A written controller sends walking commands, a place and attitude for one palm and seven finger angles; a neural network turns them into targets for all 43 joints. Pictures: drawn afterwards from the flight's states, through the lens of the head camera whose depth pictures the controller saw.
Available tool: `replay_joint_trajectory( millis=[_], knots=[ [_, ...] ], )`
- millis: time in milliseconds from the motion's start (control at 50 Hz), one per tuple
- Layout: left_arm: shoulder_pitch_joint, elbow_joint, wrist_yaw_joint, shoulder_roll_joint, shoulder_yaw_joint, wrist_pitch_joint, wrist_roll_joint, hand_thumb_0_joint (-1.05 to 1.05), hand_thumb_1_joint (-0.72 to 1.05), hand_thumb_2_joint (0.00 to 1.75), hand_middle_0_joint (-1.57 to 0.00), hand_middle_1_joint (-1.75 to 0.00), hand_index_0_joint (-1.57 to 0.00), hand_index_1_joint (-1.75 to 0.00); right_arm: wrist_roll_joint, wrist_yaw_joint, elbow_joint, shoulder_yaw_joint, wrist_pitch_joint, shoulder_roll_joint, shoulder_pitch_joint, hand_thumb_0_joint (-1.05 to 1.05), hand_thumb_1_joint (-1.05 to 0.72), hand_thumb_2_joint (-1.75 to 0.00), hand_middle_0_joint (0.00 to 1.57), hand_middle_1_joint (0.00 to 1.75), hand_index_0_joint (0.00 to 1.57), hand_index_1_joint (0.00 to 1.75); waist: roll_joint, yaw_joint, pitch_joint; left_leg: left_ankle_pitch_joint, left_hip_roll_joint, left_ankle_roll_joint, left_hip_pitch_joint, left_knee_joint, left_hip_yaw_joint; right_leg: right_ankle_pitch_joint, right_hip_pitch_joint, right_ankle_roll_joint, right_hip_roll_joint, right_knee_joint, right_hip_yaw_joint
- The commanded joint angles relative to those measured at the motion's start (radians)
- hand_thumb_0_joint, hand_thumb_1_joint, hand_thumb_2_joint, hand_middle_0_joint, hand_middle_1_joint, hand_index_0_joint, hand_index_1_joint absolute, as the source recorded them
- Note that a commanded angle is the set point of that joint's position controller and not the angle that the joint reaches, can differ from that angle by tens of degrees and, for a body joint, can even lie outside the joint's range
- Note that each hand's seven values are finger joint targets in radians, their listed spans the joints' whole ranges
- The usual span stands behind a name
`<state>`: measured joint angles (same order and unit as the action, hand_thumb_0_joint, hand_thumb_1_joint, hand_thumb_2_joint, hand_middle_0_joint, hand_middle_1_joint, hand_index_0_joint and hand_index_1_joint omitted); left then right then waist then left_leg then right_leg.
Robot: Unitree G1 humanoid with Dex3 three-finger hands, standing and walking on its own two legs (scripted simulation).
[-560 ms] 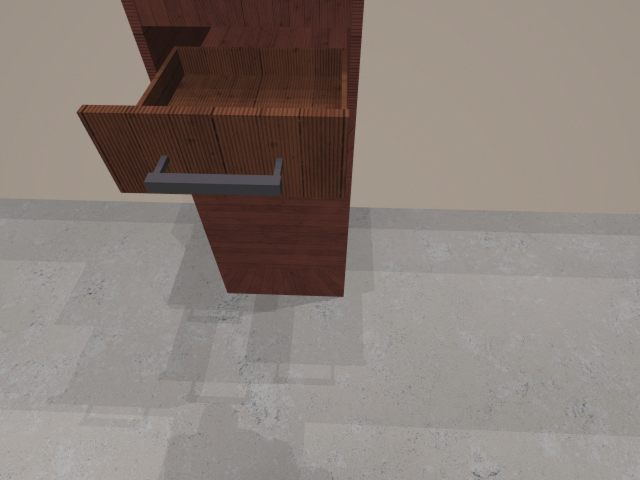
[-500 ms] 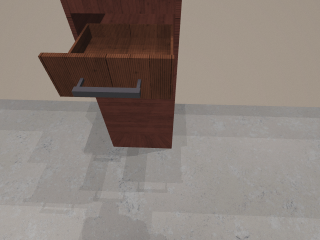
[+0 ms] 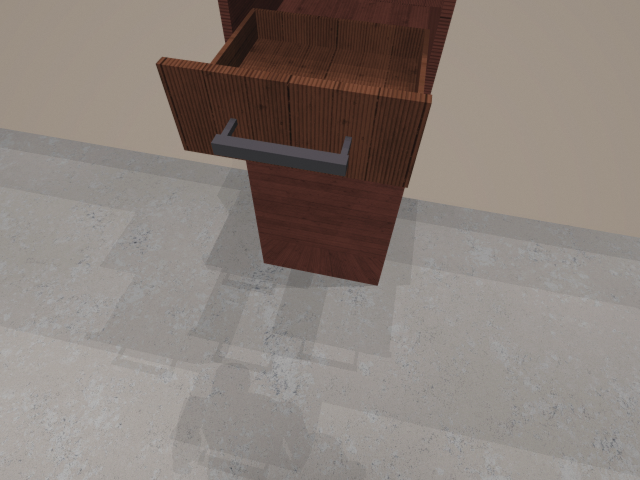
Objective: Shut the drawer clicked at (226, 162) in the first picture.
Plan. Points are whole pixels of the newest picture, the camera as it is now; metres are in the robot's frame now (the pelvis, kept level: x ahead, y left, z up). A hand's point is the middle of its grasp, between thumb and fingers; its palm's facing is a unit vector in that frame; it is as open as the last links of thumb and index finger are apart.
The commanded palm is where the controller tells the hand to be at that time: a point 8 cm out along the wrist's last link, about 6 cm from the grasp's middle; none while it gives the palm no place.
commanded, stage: stand and wait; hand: left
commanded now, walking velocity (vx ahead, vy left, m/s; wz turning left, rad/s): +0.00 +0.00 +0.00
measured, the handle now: (284, 144) +0.54 +0.09 +0.10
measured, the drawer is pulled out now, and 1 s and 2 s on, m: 0.29 0.29 0.29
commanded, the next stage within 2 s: turn or walk to find it in 0.60 s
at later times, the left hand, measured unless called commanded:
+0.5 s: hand out of the picture +0.03 +0.13 -0.17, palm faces +0.03 -0.98 -0.21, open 7.3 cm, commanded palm none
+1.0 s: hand out of the picture +0.04 +0.14 -0.17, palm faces +0.06 -0.98 -0.21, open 7.4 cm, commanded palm none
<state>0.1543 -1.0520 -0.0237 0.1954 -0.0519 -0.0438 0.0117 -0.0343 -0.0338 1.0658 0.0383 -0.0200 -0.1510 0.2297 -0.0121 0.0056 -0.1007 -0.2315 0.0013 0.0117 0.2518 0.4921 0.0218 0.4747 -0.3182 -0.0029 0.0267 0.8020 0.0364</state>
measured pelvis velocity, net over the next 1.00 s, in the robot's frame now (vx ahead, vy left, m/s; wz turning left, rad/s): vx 0.02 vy -0.04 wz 0.03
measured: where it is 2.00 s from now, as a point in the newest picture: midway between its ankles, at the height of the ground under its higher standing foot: outside the picture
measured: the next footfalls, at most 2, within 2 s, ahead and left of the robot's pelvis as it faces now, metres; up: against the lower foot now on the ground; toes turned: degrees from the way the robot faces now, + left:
right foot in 0.08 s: +0.03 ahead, -0.14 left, +0.00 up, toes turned -1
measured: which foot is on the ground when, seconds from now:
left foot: down 0.00-1.00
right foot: up 0.00-0.06, down 0.08-1.00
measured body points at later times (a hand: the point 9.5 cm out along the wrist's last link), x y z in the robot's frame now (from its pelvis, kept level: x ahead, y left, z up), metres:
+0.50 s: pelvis +0.02 -0.04 +0.01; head +0.05 -0.05 +0.45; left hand +0.03 +0.18 -0.15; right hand +0.03 -0.27 -0.16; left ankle +0.02 +0.12 -0.74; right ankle -0.01 -0.14 -0.74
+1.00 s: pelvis +0.02 -0.04 +0.00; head +0.04 -0.04 +0.45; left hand +0.03 +0.19 -0.15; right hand +0.03 -0.26 -0.16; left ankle +0.02 +0.12 -0.74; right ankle -0.01 -0.14 -0.74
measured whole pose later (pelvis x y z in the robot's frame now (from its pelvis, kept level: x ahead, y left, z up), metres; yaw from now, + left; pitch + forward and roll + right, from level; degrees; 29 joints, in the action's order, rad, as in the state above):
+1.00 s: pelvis +0.02 -0.04 +0.00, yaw +2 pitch -2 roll +0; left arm 0.22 -1.11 -0.03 0.16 -0.03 -0.01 0.01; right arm -0.02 -0.04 1.13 0.03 -0.02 -0.14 0.23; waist 0.01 0.01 -0.08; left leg -0.23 0.06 -0.06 0.18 0.44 -0.03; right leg 0.29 -0.12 -0.03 -0.02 0.44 0.05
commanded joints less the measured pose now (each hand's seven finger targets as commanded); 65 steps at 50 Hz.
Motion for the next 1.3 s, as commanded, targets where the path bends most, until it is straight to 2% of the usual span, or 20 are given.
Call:
replay_joint_trajectory(
  millis=[0,20,40,60,80,120,160,220,260,420,480,520,580,620,700,840,1000,1060,1120,1280],
  knots=[
    [0.118,0.007,-0.001,0.046,-0.003,0.031,0.003,0.0,0.9,0.9,-0.2,-0.3,-0.2,-0.3,0.011,-0.012,-0.035,0.025,0.016,-0.156,0.025,0.0,-0.9,-0.9,0.2,0.3,0.2,0.3,0.108,-0.025,0.115,0.202,0.184,0.091,-0.045,-0.139,-0.162,-0.197,0.136,0.009,0.006,-0.326,-0.005],
    [0.137,-0.001,-0.007,0.082,-0.003,0.041,0.007,0.0,0.9,0.9,-0.2,-0.3,-0.2,-0.3,0.023,-0.008,-0.035,0.022,0.015,-0.131,0.023,0.0,-0.9,-0.9,0.2,0.3,0.2,0.3,0.019,-0.026,0.098,0.139,0.119,0.041,-0.018,-0.082,-0.119,-0.304,0.167,-0.003,0.039,-0.435,-0.077],
    [0.119,-0.005,-0.009,0.114,-0.001,0.048,0.007,0.0,0.9,0.9,-0.2,-0.3,-0.2,-0.3,0.028,-0.002,-0.04,0.019,0.01,-0.104,0.027,0.0,-0.9,-0.9,0.2,0.3,0.2,0.3,-0.055,0.002,0.075,0.02,0.065,-0.003,-0.009,-0.062,-0.062,-0.295,0.134,-0.036,0.133,-0.484,-0.163],
    [0.085,0.001,-0.006,0.145,0.0,0.045,0.005,0.0,0.9,0.9,-0.2,-0.3,-0.2,-0.3,0.026,0.008,-0.031,0.016,0.005,-0.09,0.043,0.0,-0.9,-0.9,0.2,0.3,0.2,0.3,-0.044,0.022,0.054,-0.023,0.035,-0.016,-0.065,-0.069,-0.044,-0.206,0.048,-0.06,0.176,-0.508,-0.185],
    [0.061,-0.001,-0.005,0.14,0.002,0.047,0.005,0.0,0.9,0.9,-0.2,-0.3,-0.2,-0.3,0.02,0.01,-0.018,0.014,0.004,-0.088,0.046,0.0,-0.9,-0.9,0.2,0.3,0.2,0.3,-0.035,0.031,0.062,0.028,0.039,-0.016,-0.115,-0.064,-0.039,-0.219,0.011,-0.055,0.144,-0.488,-0.165],
    [0.064,-0.007,-0.008,0.125,0.006,0.053,0.001,0.0,0.9,0.9,-0.2,-0.3,-0.2,-0.3,0.021,0.005,-0.008,0.015,0.003,-0.099,0.038,0.0,-0.9,-0.9,0.2,0.3,0.2,0.3,-0.089,0.025,0.083,0.103,0.07,-0.013,-0.134,-0.066,-0.047,-0.313,0.055,-0.038,0.102,-0.472,-0.126],
    [0.07,-0.018,-0.011,0.116,0.009,0.054,-0.002,0.0,0.9,0.9,-0.2,-0.3,-0.2,-0.3,0.021,0.004,0.005,0.011,0.008,-0.112,0.028,0.0,-0.9,-0.9,0.2,0.3,0.2,0.3,-0.034,0.021,0.071,0.161,0.087,-0.014,-0.127,-0.085,-0.054,-0.393,0.083,-0.03,0.092,-0.455,-0.112],
    [0.097,-0.03,-0.013,0.11,0.01,0.056,-0.003,0.0,0.9,0.9,-0.2,-0.3,-0.2,-0.3,0.024,0.0,0.015,0.009,0.01,-0.111,0.015,0.0,-0.9,-0.9,0.2,0.3,0.2,0.3,-0.021,0.011,0.069,0.184,0.097,-0.015,-0.14,-0.098,-0.05,-0.441,0.106,-0.027,0.079,-0.459,-0.104],
    [0.097,-0.037,-0.014,0.106,0.009,0.055,-0.004,0.0,0.9,0.9,-0.2,-0.3,-0.2,-0.3,0.021,-0.002,0.023,0.006,0.009,-0.109,0.022,0.0,-0.9,-0.9,0.2,0.3,0.2,0.3,0.006,0.015,0.071,0.176,0.098,-0.019,-0.133,-0.101,-0.048,-0.437,0.12,-0.03,0.079,-0.464,-0.108],
    [0.122,-0.049,-0.016,0.093,0.006,0.058,-0.004,0.0,0.9,0.9,-0.2,-0.3,-0.2,-0.3,0.022,-0.01,0.039,0.001,0.008,-0.099,0.04,0.0,-0.9,-0.9,0.2,0.3,0.2,0.3,0.003,0.008,0.074,0.186,0.102,-0.023,-0.148,-0.102,-0.035,-0.48,0.141,-0.035,0.074,-0.481,-0.098],
    [0.122,-0.05,-0.016,0.089,0.005,0.057,-0.006,0.0,0.9,0.9,-0.2,-0.3,-0.2,-0.3,0.019,-0.011,0.044,-0.001,0.008,-0.092,0.052,0.0,-0.9,-0.9,0.2,0.3,0.2,0.3,0.029,0.008,0.067,0.188,0.103,-0.025,-0.131,-0.105,-0.035,-0.484,0.155,-0.039,0.074,-0.48,-0.096],
    [0.13,-0.05,-0.017,0.086,0.005,0.057,-0.005,0.0,0.9,0.9,-0.2,-0.3,-0.2,-0.3,0.021,-0.012,0.043,-0.001,0.008,-0.091,0.056,0.0,-0.9,-0.9,0.2,0.3,0.2,0.3,0.003,0.005,0.058,0.185,0.105,-0.024,-0.139,-0.108,-0.034,-0.478,0.145,-0.038,0.069,-0.485,-0.094],
    [0.129,-0.052,-0.016,0.085,0.003,0.056,-0.006,0.0,0.9,0.9,-0.2,-0.3,-0.2,-0.3,0.019,-0.013,0.048,-0.002,0.009,-0.087,0.068,0.0,-0.9,-0.9,0.2,0.3,0.2,0.3,0.025,0.006,0.058,0.197,0.107,-0.025,-0.13,-0.108,-0.032,-0.495,0.158,-0.039,0.072,-0.478,-0.089],
    [0.133,-0.047,-0.017,0.088,0.0,0.056,-0.006,0.0,0.9,0.9,-0.2,-0.3,-0.2,-0.3,0.022,-0.012,0.044,0.0,0.007,-0.085,0.071,0.0,-0.9,-0.9,0.2,0.3,0.2,0.3,-0.003,0.002,0.052,0.198,0.103,-0.025,-0.116,-0.105,-0.035,-0.489,0.167,-0.037,0.073,-0.472,-0.074],
    [0.129,-0.031,-0.019,0.096,-0.01,0.048,-0.006,0.0,0.9,0.9,-0.2,-0.3,-0.2,-0.3,0.018,-0.01,0.034,0.004,0.0,-0.088,0.074,0.0,-0.9,-0.9,0.2,0.3,0.2,0.3,0.017,0.001,0.048,0.188,0.093,-0.025,-0.077,-0.07,-0.042,-0.456,0.162,-0.045,0.089,-0.441,-0.064],
    [0.124,-0.026,-0.017,0.085,-0.005,0.05,-0.005,0.0,0.9,0.9,-0.2,-0.3,-0.2,-0.3,0.02,-0.011,0.036,0.004,0.007,-0.084,0.081,0.0,-0.9,-0.9,0.2,0.3,0.2,0.3,0.019,0.004,0.062,0.224,0.102,-0.019,-0.102,-0.076,-0.057,-0.469,0.161,-0.04,0.08,-0.439,-0.059],
    [0.121,-0.037,-0.013,0.079,0.001,0.051,-0.005,0.0,0.9,0.9,-0.2,-0.3,-0.2,-0.3,0.019,-0.012,0.037,-0.001,0.01,-0.086,0.07,0.0,-0.9,-0.9,0.2,0.3,0.2,0.3,0.019,0.005,0.032,0.193,0.102,-0.019,-0.1,-0.11,-0.065,-0.414,0.153,-0.036,0.074,-0.47,-0.062],
    [0.124,-0.04,-0.012,0.079,0.001,0.051,-0.004,0.0,0.9,0.9,-0.2,-0.3,-0.2,-0.3,0.019,-0.012,0.037,-0.003,0.013,-0.09,0.069,0.0,-0.9,-0.9,0.2,0.3,0.2,0.3,0.047,0.004,0.036,0.193,0.103,-0.018,-0.101,-0.118,-0.066,-0.398,0.16,-0.034,0.071,-0.476,-0.063],
    [0.134,-0.043,-0.012,0.079,0.002,0.054,-0.003,0.0,0.9,0.9,-0.2,-0.3,-0.2,-0.3,0.021,-0.013,0.033,-0.002,0.015,-0.092,0.068,0.0,-0.9,-0.9,0.2,0.3,0.2,0.3,0.008,0.0,0.045,0.203,0.104,-0.015,-0.119,-0.121,-0.066,-0.409,0.163,-0.034,0.069,-0.484,-0.062],
    [0.135,-0.048,-0.01,0.078,0.006,0.051,-0.004,0.0,0.9,0.9,-0.2,-0.3,-0.2,-0.3,0.019,-0.013,0.039,-0.003,0.013,-0.095,0.069,0.0,-0.9,-0.9,0.2,0.3,0.2,0.3,0.035,0.003,0.029,0.166,0.102,-0.018,-0.108,-0.128,-0.063,-0.371,0.151,-0.033,0.068,-0.494,-0.075]
  ],
)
